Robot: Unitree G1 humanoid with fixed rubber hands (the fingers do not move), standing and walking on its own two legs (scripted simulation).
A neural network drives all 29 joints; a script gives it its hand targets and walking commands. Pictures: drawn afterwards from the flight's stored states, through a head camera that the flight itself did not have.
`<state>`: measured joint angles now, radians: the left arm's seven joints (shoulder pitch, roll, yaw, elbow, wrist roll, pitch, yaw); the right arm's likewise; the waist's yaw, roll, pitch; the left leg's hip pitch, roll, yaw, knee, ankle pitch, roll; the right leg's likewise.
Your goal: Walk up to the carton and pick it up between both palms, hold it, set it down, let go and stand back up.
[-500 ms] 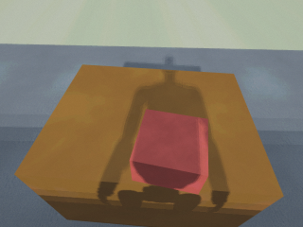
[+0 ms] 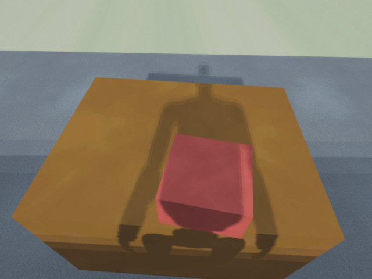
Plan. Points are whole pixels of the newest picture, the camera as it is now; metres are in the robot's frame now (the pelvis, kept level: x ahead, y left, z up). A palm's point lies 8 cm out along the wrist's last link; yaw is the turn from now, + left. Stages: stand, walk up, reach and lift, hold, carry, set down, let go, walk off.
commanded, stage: stand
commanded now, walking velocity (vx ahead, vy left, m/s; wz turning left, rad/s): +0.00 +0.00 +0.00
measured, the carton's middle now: (206, 183) +0.41 -0.06 -0.10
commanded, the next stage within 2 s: none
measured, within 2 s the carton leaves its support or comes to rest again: neither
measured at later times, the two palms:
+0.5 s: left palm out of the picture +0.02 +0.23 -0.14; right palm out of the picture +0.01 -0.23 -0.14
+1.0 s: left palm out of the picture +0.02 +0.22 -0.14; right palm out of the picture +0.00 -0.23 -0.14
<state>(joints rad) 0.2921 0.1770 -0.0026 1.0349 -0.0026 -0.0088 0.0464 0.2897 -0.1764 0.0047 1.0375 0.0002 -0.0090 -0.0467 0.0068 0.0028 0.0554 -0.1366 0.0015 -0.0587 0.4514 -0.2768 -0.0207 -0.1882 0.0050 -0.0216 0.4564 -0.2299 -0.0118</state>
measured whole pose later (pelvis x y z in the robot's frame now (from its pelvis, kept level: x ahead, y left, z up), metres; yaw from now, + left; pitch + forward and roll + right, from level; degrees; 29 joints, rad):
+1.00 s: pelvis +0.01 -0.01 +0.00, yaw -2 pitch -2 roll +0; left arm 0.29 0.17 0.00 1.06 0.00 -0.02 0.05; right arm 0.29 -0.17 0.01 1.08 0.00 -0.01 -0.05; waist 0.00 0.01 0.05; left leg -0.11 0.03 -0.03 0.43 -0.28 -0.03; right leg -0.17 0.03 0.00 0.44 -0.23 -0.02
